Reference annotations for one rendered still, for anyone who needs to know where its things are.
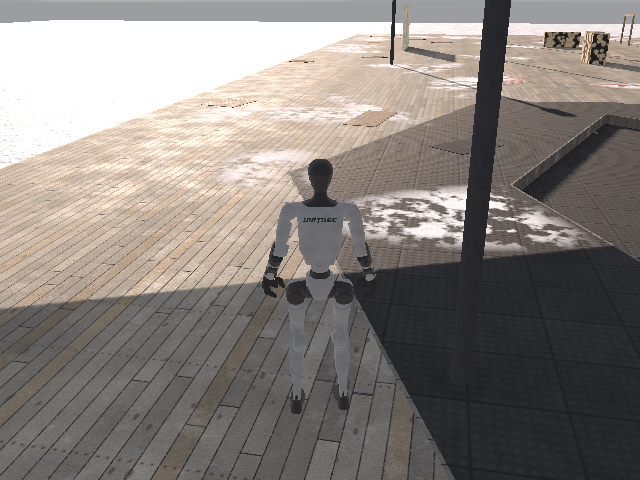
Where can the right robot hand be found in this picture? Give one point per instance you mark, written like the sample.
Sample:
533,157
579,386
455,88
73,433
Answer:
364,284

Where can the robot right forearm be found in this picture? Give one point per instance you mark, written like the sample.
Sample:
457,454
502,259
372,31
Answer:
367,265

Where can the robot right thigh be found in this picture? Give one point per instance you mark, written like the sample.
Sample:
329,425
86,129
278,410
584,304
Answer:
342,300

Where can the robot left forearm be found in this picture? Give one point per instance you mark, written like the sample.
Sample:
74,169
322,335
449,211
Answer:
272,265

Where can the robot right upper arm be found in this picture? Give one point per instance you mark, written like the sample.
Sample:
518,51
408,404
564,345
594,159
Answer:
351,212

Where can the left robot hand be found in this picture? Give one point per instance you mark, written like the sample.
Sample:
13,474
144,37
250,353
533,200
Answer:
266,283

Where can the robot left upper arm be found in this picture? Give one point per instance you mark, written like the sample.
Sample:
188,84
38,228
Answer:
288,212

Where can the left robot foot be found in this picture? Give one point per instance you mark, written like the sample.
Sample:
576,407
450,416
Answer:
296,405

